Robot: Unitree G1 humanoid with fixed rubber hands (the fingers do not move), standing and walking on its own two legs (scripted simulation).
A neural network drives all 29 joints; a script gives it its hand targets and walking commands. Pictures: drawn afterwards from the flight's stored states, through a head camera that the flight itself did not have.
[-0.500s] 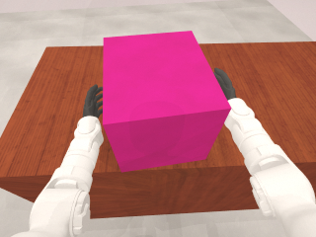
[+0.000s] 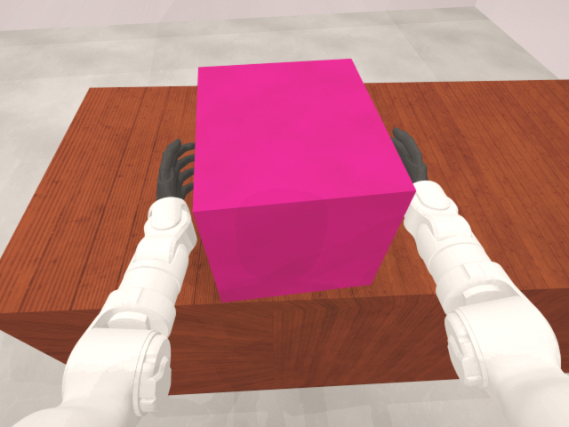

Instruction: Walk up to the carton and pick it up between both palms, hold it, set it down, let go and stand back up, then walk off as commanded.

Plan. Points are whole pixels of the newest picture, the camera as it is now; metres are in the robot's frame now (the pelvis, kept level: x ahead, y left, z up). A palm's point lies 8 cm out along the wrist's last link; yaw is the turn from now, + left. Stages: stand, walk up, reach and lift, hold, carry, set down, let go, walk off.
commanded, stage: reach and lift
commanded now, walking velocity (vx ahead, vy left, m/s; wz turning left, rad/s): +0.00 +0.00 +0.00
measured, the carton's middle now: (287, 179) +0.48 +0.01 +0.06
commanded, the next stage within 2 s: none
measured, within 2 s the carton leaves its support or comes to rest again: leaves its support in 0.94 s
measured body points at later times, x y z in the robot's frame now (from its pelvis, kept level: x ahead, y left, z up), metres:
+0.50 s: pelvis +0.00 +0.00 +0.00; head +0.05 +0.00 +0.45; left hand +0.43 +0.18 +0.09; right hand +0.46 -0.17 +0.10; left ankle +0.01 +0.10 -0.74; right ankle +0.01 -0.12 -0.74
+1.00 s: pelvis -0.01 +0.00 +0.00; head +0.01 +0.00 +0.45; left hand +0.40 +0.19 +0.09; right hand +0.44 -0.16 +0.11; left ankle +0.01 +0.10 -0.74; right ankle +0.01 -0.12 -0.74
